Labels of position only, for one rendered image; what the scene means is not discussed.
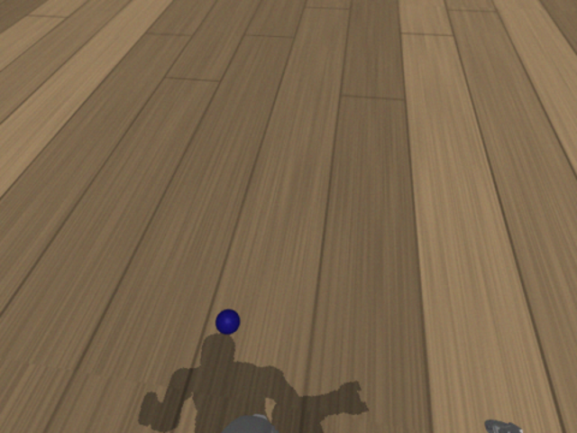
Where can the ball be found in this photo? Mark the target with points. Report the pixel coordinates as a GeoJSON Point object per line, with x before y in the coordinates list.
{"type": "Point", "coordinates": [227, 321]}

